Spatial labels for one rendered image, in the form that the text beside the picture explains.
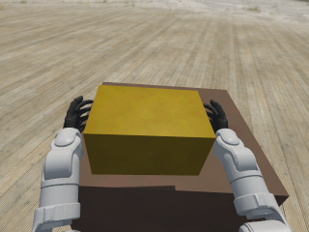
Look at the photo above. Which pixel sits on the robot left forearm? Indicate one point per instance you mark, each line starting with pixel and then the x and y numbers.
pixel 58 204

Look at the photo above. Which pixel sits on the robot right hand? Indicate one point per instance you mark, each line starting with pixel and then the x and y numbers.
pixel 218 117

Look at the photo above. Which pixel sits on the right robot upper arm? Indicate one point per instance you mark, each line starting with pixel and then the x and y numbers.
pixel 271 225

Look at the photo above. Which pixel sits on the robot right forearm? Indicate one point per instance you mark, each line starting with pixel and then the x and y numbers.
pixel 252 198

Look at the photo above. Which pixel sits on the carton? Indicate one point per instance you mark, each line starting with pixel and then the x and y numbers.
pixel 147 131

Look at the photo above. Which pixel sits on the pedestal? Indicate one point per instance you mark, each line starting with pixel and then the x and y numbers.
pixel 171 203

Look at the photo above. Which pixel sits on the robot left hand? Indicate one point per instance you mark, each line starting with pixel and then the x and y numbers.
pixel 73 119

